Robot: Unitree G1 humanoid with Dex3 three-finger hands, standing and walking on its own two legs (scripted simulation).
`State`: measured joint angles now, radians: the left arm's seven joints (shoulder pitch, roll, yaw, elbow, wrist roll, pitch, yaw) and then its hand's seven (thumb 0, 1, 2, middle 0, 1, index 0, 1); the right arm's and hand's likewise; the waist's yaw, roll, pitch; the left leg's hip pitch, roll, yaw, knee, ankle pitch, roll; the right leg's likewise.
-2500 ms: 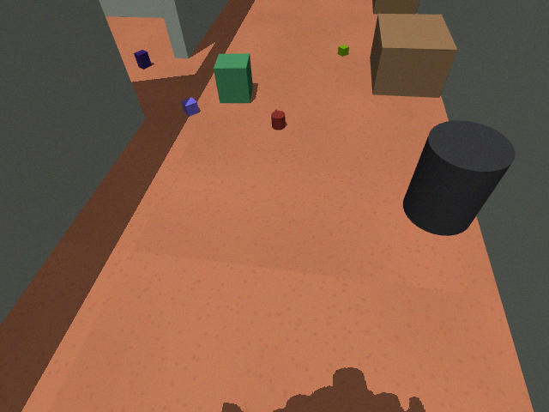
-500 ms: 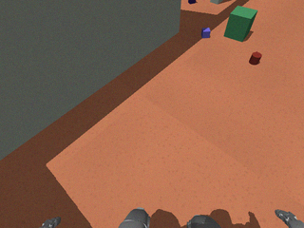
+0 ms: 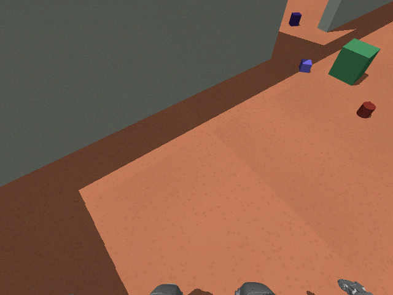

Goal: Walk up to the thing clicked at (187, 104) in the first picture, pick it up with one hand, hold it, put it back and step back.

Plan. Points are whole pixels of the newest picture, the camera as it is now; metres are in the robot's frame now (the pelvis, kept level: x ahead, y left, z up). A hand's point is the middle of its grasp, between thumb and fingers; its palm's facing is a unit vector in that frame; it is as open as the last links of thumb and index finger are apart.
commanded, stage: walk up
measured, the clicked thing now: (305, 65) +1.87 -0.92 -0.71
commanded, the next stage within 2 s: stand in 0.72 s
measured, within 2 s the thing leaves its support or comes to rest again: neither
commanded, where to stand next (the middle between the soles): +0.05 -0.01 m, yaw +0 degrees
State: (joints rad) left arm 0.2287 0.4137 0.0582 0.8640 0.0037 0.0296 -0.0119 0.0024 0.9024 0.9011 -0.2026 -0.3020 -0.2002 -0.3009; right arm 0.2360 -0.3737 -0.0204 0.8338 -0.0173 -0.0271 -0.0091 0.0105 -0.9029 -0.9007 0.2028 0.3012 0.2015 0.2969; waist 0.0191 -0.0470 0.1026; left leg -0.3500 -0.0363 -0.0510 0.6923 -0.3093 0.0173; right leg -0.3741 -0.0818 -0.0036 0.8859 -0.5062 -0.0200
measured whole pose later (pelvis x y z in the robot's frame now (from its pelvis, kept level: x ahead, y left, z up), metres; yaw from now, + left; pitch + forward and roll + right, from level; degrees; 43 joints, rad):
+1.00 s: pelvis +0.00 -0.03 +0.03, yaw +3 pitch -3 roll -1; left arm 0.10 0.36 0.01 1.15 0.01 -0.01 -0.01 0.00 0.90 0.90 -0.20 -0.30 -0.20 -0.30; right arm 0.07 -0.35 0.00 1.11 -0.01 0.00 0.01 0.01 -0.91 -0.90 0.20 0.30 0.20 0.30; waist 0.02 0.01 0.06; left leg -0.19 0.01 -0.10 0.39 -0.15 -0.03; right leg -0.10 -0.04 -0.07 0.36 -0.21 0.03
